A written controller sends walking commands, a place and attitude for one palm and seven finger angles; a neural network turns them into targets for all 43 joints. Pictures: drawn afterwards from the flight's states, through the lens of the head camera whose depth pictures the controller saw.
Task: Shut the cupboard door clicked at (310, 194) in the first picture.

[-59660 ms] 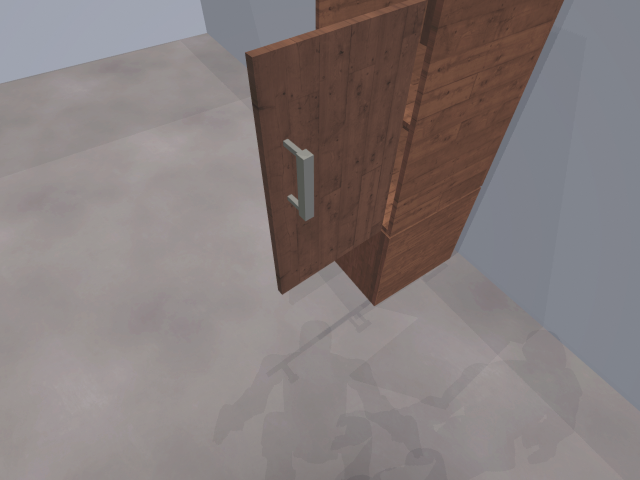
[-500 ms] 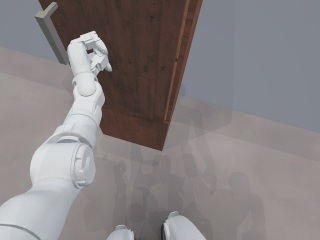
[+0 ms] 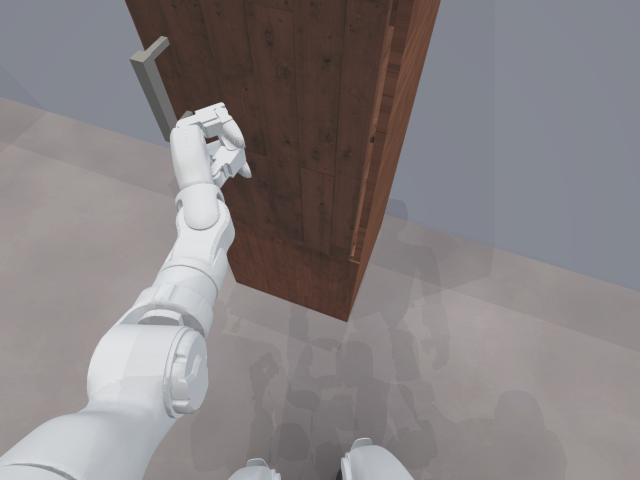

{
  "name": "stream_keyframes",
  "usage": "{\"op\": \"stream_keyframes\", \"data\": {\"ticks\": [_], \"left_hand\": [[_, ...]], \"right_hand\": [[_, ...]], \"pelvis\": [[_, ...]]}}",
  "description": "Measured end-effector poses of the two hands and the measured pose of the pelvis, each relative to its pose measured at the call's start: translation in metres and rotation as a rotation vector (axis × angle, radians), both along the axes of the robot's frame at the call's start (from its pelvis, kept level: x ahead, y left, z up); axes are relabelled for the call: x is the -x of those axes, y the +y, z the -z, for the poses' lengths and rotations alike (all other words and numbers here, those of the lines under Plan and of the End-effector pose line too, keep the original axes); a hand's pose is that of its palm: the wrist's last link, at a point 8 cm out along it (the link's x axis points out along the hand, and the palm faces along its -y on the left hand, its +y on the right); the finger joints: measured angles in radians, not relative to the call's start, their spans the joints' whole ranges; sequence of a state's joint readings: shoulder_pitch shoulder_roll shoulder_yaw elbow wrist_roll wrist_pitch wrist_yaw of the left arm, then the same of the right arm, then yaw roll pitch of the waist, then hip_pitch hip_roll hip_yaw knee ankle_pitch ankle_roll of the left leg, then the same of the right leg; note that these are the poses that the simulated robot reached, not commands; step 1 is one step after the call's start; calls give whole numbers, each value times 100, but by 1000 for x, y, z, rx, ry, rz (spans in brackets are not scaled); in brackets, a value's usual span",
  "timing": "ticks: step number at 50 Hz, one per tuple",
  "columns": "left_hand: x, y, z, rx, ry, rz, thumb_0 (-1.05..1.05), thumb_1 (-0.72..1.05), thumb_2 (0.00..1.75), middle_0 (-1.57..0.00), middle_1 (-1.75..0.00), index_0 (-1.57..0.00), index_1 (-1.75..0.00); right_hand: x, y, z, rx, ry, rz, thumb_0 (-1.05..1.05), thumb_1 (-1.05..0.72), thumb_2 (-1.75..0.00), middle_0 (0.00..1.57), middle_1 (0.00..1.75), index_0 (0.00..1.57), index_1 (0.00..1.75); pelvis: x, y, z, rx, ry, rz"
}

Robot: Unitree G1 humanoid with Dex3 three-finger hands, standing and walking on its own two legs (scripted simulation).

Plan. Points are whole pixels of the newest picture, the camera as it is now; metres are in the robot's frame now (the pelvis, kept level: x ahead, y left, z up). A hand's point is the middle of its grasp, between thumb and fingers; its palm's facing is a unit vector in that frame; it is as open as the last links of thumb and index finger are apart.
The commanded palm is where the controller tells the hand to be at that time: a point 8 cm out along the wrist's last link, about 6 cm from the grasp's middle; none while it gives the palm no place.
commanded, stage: draw the hand back to the body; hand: left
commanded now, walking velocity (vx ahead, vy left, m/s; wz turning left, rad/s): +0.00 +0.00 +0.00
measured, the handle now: (167, 92) +0.65 +0.17 +0.08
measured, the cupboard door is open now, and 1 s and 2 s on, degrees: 0 0 0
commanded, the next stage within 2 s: step back with the hand held close in 1.46 s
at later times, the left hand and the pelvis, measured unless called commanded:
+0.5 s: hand (132, 245) +0.34 +0.15 +0.16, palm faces +0.10 -0.98 -0.15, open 3.1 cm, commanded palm +0.30 +0.21 +0.17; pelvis +0.00 +0.00 +0.05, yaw +0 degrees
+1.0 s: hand out of the picture +0.22 +0.27 +0.21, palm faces +0.41 -0.84 -0.36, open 5.4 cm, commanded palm +0.16 +0.31 +0.23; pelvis +0.02 +0.02 +0.06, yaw +2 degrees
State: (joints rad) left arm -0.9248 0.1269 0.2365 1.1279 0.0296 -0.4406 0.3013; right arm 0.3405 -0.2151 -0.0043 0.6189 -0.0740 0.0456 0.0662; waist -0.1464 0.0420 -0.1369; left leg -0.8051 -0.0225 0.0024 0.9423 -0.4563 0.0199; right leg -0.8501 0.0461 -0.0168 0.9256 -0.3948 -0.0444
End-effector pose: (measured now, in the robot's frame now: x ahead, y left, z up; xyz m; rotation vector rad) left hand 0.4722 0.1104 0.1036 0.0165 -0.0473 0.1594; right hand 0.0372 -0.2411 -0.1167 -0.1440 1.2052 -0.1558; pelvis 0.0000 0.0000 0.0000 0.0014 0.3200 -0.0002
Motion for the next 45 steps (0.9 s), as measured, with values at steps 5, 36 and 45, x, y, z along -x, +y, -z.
{"op": "stream_keyframes", "data": {"ticks": [5, 36, 45], "left_hand": [[26, 25, -4, -8, -2, -13, 2, 90, 90, -130, -149, -130, -150], [230, 146, -82, -246, 3, -76, 2, 90, 90, -93, -109, -93, -110], [273, 178, -106, -322, -28, -191, 2, 89, 90, -68, -82, -69, -83]], "right_hand": [[16, 0, -8, -19, 21, 42, 0, -91, -90, 20, 30, 20, 30], [-174, 55, -109, -22, -558, -186, 1, -90, -90, 20, 30, 20, 30], [-169, 72, -99, -48, -512, -223, 1, -90, -90, 20, 30, 20, 30]], "pelvis": [[-3, -1, -11, -4, -48, 23], [-8, 12, -57, -2, -368, -35], [-16, 17, -60, -1, -383, -41]]}}
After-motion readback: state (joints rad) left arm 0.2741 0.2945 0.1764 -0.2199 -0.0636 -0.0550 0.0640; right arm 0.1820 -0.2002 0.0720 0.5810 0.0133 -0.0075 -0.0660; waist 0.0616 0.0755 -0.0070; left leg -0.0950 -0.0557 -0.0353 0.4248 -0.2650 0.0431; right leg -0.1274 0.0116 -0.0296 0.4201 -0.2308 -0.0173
